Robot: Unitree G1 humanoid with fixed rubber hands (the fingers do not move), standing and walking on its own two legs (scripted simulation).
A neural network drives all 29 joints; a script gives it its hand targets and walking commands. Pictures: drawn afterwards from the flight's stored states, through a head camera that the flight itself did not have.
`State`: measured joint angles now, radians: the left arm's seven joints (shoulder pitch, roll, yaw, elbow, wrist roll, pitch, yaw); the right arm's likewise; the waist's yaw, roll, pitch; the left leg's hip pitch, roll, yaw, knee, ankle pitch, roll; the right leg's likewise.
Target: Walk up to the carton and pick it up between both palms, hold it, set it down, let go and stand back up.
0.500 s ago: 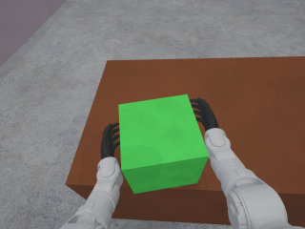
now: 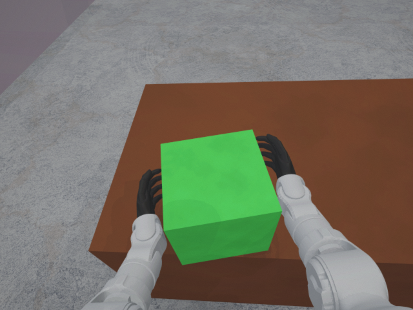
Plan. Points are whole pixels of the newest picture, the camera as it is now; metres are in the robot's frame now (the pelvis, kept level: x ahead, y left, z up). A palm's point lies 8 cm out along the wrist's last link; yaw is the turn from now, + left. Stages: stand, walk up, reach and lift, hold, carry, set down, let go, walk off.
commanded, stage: reach and lift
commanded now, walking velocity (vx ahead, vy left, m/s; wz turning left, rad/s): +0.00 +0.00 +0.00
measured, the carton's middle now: (216, 199) +0.37 +0.02 -0.03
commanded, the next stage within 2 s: none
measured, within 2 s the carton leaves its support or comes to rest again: leaves its support in 0.12 s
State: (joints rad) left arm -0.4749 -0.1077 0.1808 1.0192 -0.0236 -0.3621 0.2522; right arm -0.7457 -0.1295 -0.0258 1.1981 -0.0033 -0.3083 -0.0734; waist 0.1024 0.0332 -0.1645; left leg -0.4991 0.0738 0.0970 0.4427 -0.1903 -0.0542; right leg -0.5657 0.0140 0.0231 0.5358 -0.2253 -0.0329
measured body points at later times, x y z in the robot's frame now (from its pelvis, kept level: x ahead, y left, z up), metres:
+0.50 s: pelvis -0.01 +0.00 +0.00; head +0.01 -0.03 +0.45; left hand +0.34 +0.16 +0.03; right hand +0.42 -0.12 +0.06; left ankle +0.00 +0.16 -0.73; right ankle +0.01 -0.10 -0.73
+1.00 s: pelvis -0.03 +0.01 +0.00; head -0.04 -0.01 +0.45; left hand +0.33 +0.17 +0.08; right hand +0.40 -0.11 +0.12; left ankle +0.00 +0.16 -0.73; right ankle +0.01 -0.10 -0.73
